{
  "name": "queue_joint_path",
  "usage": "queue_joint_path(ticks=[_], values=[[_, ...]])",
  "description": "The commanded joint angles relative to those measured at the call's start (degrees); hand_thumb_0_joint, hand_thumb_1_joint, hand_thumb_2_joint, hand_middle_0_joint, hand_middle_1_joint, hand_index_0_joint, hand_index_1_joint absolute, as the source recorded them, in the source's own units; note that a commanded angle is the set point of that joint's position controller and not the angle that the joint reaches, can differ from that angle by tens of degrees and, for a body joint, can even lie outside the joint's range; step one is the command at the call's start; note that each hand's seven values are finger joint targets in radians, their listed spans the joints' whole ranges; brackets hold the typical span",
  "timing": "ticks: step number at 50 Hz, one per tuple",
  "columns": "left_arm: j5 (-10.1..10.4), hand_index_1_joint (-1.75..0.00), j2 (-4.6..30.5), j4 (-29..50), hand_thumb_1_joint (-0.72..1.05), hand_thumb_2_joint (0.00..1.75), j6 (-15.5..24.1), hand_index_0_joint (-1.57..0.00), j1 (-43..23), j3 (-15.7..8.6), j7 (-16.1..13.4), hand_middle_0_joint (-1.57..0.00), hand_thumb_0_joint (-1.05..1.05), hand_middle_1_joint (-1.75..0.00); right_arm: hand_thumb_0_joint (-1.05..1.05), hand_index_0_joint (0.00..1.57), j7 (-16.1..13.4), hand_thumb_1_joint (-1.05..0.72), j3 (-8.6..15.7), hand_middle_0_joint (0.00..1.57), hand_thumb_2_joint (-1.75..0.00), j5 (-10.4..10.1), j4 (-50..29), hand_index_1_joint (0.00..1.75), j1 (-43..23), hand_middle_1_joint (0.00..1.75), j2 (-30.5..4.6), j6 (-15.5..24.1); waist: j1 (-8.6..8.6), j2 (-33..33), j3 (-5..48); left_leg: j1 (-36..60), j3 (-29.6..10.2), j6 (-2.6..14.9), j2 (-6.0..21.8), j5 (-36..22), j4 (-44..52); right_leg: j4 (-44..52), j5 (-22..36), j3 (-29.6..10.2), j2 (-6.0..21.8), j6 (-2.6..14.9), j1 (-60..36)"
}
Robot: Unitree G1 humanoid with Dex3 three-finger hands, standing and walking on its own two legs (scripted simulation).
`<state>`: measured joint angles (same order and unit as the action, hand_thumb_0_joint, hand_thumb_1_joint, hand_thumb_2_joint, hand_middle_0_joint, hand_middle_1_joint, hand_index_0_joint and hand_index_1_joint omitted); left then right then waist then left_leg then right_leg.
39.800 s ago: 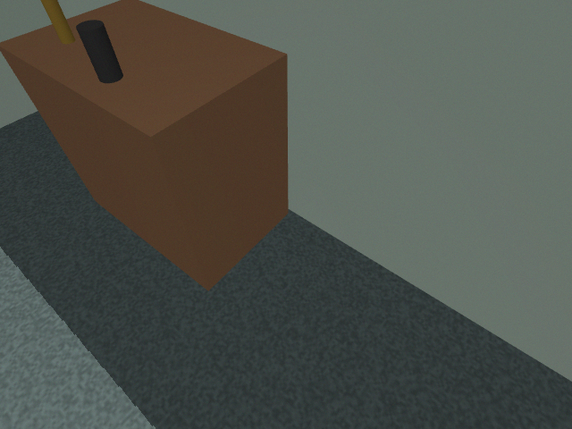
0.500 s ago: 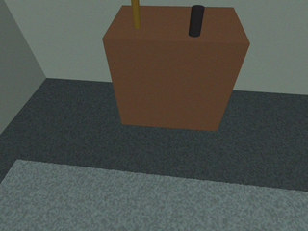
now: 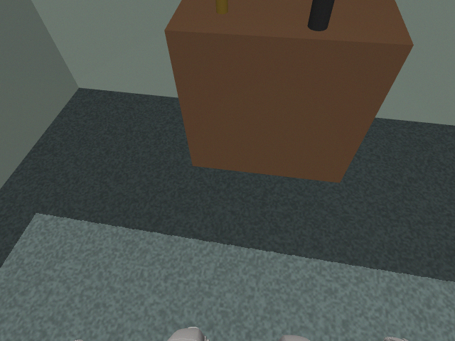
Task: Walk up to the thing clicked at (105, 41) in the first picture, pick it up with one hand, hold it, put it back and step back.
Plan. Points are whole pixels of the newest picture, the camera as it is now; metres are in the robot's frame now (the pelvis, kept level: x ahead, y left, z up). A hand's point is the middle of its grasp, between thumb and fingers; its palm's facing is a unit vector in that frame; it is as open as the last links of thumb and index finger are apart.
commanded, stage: step back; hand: right
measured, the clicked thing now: (322, 3) +1.04 -0.26 +0.07
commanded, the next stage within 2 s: stand in 0.10 s
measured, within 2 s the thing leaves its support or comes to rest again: neither
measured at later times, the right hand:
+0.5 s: hand out of the picture +0.11 -0.25 -0.12, palm faces -0.01 +0.94 -0.33, open 7.4 cm
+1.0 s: hand out of the picture +0.08 -0.24 -0.13, palm faces -0.02 +0.95 -0.32, open 7.4 cm
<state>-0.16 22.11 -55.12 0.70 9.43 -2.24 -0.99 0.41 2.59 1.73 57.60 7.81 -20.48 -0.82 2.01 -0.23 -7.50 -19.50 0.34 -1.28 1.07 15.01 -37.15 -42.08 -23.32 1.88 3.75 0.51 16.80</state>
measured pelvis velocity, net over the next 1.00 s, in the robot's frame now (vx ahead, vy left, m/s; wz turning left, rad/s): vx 0.02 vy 0.01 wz -0.01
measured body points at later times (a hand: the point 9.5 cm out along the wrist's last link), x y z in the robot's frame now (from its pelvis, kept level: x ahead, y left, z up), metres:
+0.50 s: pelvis +0.01 +0.01 +0.03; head +0.02 +0.01 +0.47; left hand +0.10 +0.31 -0.11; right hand +0.11 -0.30 -0.10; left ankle +0.05 +0.14 -0.72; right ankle +0.00 -0.13 -0.72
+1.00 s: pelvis +0.02 +0.01 +0.03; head +0.03 +0.01 +0.48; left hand +0.10 +0.31 -0.10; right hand +0.09 -0.29 -0.11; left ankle +0.05 +0.14 -0.72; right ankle +0.00 -0.13 -0.72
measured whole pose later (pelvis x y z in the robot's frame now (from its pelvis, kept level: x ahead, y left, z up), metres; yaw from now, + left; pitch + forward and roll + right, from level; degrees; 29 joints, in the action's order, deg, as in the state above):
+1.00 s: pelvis +0.02 +0.01 +0.03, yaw -1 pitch -2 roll +0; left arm -0.6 20.3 -65.3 1.0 5.7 0.0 0.7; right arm 1.1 0.1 0.9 65.7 5.5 -19.7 0.7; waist -0.4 0.3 -3.4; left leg -10.3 0.7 -1.5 2.2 7.7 -19.8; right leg -19.3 -11.9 1.8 1.9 -1.5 5.5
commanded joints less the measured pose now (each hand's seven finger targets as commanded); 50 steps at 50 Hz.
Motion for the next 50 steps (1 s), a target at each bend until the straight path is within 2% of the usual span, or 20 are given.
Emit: queue_joint_path(ticks=[1,2,3,4,5,6,8,11,13,16,20,21,26,29,31,33,38,45,47,50], values=[[-0.2,-0.30,10.5,0.8,0.90,0.90,0.7,-0.20,2.0,-2.4,-0.6,-0.20,0.00,-0.30,0.00,0.20,-1.1,-0.90,2.7,0.20,-0.90,-0.2,-3.7,0.30,-5.2,0.30,-15.6,0.9,0.76,7.1,10.0,-1.4,-11.9,9.84,12.3,-4.3,12.0,9.2,1.4,-1.5,-1.9,1.28,-7.7],[-0.5,-0.30,11.8,0.4,0.90,0.90,1.2,-0.20,3.1,-2.7,-0.5,-0.20,0.00,-0.30,0.00,0.20,-1.1,-0.90,2.1,0.20,-0.90,-0.5,-4.1,0.30,-6.1,0.30,-14.0,1.0,1.14,5.9,10.8,-0.5,-9.0,7.43,9.7,-6.4,8.8,10.7,9.2,-3.7,0.2,1.71,-8.2],[-0.5,-0.30,13.0,0.3,0.90,0.90,1.5,-0.20,2.1,-3.0,-0.5,-0.20,0.00,-0.30,0.00,0.20,-1.2,-0.90,1.7,0.20,-0.90,-0.7,-3.8,0.30,-6.1,0.30,-12.7,1.1,0.39,3.7,11.0,0.2,-6.7,5.43,7.1,-7.7,6.3,12.4,13.1,-7.3,2.0,2.40,-6.9],[-0.5,-0.30,14.2,0.1,0.90,0.90,1.5,-0.20,0.4,-3.3,-0.4,-0.20,0.00,-0.30,0.00,0.20,-1.1,-0.90,1.6,0.20,-0.90,-0.8,-2.9,0.30,-5.2,0.30,-12.1,1.0,-0.61,2.5,9.6,1.4,-5.8,4.09,5.5,-4.2,5.7,14.1,11.0,-10.4,3.8,3.33,-3.6],[-0.5,-0.30,11.5,-1.3,0.90,0.90,1.5,-0.20,-1.7,-1.5,0.1,-0.20,0.00,-0.30,0.00,0.20,-0.7,-0.90,1.1,0.20,-0.90,-1.2,-1.7,0.30,-1.7,0.30,-12.0,1.8,-2.75,3.3,9.4,4.8,-7.0,4.02,5.8,-5.3,11.0,14.0,10.6,-8.1,3.7,2.50,-3.9],[-0.2,-0.30,10.2,-1.3,0.90,0.90,1.4,-0.20,-2.3,-1.1,0.4,-0.20,0.00,-0.30,0.00,0.20,-0.5,-0.90,1.1,0.20,-0.90,-1.0,-1.0,0.30,-2.7,0.30,-13.2,2.4,-1.73,4.7,8.9,5.1,-8.8,4.47,7.5,-6.4,13.5,13.3,10.6,-5.8,1.6,1.35,-4.7],[0.3,-0.30,9.1,-2.3,0.90,0.90,1.5,-0.20,-1.0,-0.3,0.6,-0.20,0.00,-0.30,0.00,0.20,-0.2,-0.90,1.1,0.20,-0.90,-0.7,-0.8,0.30,-6.0,0.30,-13.5,2.9,-0.58,6.1,9.4,6.6,-9.5,4.50,8.4,-6.9,14.4,16.2,10.2,-5.3,1.0,0.82,-5.3],[0.0,-0.30,11.2,-3.3,0.90,0.90,1.9,-0.20,-3.6,-0.6,0.6,-0.20,0.00,-0.30,0.00,0.20,-0.3,-0.90,0.5,0.20,-0.90,-1.0,0.0,0.30,-4.6,0.30,-11.8,3.3,-1.80,1.6,11.2,10.4,-6.9,3.54,7.6,-19.6,13.3,17.1,20.6,-5.6,2.6,0.69,-9.0],[0.0,-0.30,11.1,-3.8,0.90,0.90,2.0,-0.20,-3.9,-0.4,0.5,-0.20,0.00,-0.30,0.00,0.20,-0.4,-0.90,0.6,0.20,-0.90,-1.3,0.6,0.30,-5.2,0.30,-12.0,3.3,-1.88,1.4,12.4,13.1,-5.8,3.07,7.3,-22.3,12.6,18.7,24.8,-5.5,3.3,0.61,-9.8],[0.1,-0.30,10.6,-4.8,0.90,0.90,2.0,-0.20,-4.5,-0.3,0.6,-0.20,0.00,-0.30,0.00,0.20,-0.3,-0.90,0.4,0.20,-0.90,-1.4,1.3,0.30,-5.5,0.30,-11.8,3.3,-1.89,1.4,11.2,13.3,-5.6,2.98,7.3,-20.9,14.7,20.4,23.0,-5.2,3.0,0.18,-10.0],[-0.2,-0.30,10.6,-5.7,0.90,0.90,1.8,-0.20,-5.6,-0.1,0.8,-0.20,0.00,-0.30,0.00,0.20,-0.1,-0.90,0.3,0.20,-0.90,-1.4,1.6,0.30,-7.6,0.30,-11.4,2.7,-1.91,0.5,7.9,12.0,-5.1,2.31,6.4,-9.1,17.6,25.3,14.3,-6.1,3.6,0.10,-7.5],[-0.3,-0.30,10.9,-5.7,0.90,0.90,1.8,-0.20,-6.4,-0.2,0.8,-0.20,0.00,-0.30,0.00,0.20,0.0,-0.90,0.2,0.20,-0.90,-1.4,1.8,0.30,-7.0,0.30,-11.2,2.6,-2.34,0.1,7.8,11.7,-5.2,2.15,6.4,-9.1,18.2,25.5,14.0,-6.0,3.6,0.14,-8.2],[-0.4,-0.30,10.6,-6.6,0.90,0.90,1.7,-0.20,-6.4,-0.2,1.0,-0.20,0.00,-0.30,0.00,0.20,0.1,-0.90,0.3,0.20,-0.90,-1.2,2.6,0.30,-7.1,0.30,-11.8,2.6,-2.04,1.1,6.5,9.9,-5.7,1.61,6.3,-2.3,20.8,27.0,9.0,-5.9,3.4,0.07,-7.6],[-0.5,-0.30,10.7,-6.8,0.90,0.90,1.8,-0.20,-6.1,-0.3,1.1,-0.20,0.00,-0.30,0.00,0.20,0.1,-0.90,0.2,0.20,-0.90,-1.1,3.0,0.30,-6.8,0.30,-11.8,2.9,-1.92,0.9,8.9,10.8,-5.6,1.88,6.9,-6.5,20.4,26.2,13.6,-5.9,3.9,0.23,-10.5],[-0.4,-0.30,10.6,-6.9,0.90,0.90,1.8,-0.20,-5.9,-0.3,1.1,-0.20,0.00,-0.30,0.00,0.20,0.0,-0.90,0.2,0.20,-0.90,-1.1,3.3,0.30,-6.7,0.30,-11.8,2.9,-1.79,1.2,8.7,11.1,-5.5,1.71,6.6,-6.3,20.7,26.7,12.6,-5.8,3.8,0.05,-9.6],[-0.4,-0.30,10.8,-6.8,0.90,0.90,1.9,-0.20,-6.2,-0.3,1.0,-0.20,0.00,-0.30,0.00,0.20,0.0,-0.90,0.1,0.20,-0.90,-1.1,3.5,0.30,-6.1,0.30,-11.7,3.0,-1.99,0.1,10.2,12.2,-5.2,1.82,6.8,-11.2,19.9,26.3,16.3,-5.7,4.0,-0.03,-10.6],[-0.3,-0.30,10.6,-7.1,0.90,0.90,1.5,-0.20,-6.1,-0.3,1.0,-0.20,0.00,-0.30,0.00,0.20,-0.2,-0.90,-0.1,0.20,-0.90,-1.1,4.2,0.30,-5.3,0.30,-12.0,2.9,-2.11,0.6,8.8,10.8,-5.4,1.62,6.8,-8.6,20.8,26.3,14.1,-5.3,3.7,-0.12,-10.6],[-0.4,-0.30,10.5,-7.1,0.90,0.90,1.5,-0.20,-5.4,-0.2,1.0,-0.20,0.00,-0.30,0.00,0.20,-0.2,-0.90,-0.3,0.20,-0.90,-1.1,4.6,0.30,-4.3,0.30,-12.0,2.7,-2.33,0.4,8.5,11.3,-5.1,1.74,6.7,-7.9,20.8,27.0,14.2,-5.5,3.8,-0.06,-9.6],[-0.3,-0.30,10.5,-6.9,0.90,0.90,1.5,-0.20,-5.3,-0.1,1.0,-0.20,0.00,-0.30,0.00,0.20,-0.2,-0.90,-0.3,0.20,-0.90,-1.2,4.5,0.30,-4.9,0.30,-11.8,2.9,-2.03,0.6,9.6,12.9,-5.0,1.69,7.0,-12.2,20.1,26.5,16.7,-5.5,4.1,-0.08,-10.0],[-0.2,-0.30,10.4,-6.9,0.90,0.90,1.5,-0.20,-5.2,-0.1,0.9,-0.20,0.00,-0.30,0.00,0.20,-0.3,-0.90,-0.4,0.20,-0.90,-1.1,4.6,0.30,-4.6,0.30,-11.9,2.8,-2.06,0.6,9.5,12.5,-4.8,1.77,6.9,-12.5,19.9,26.8,16.5,-5.3,4.0,-0.20,-10.1]])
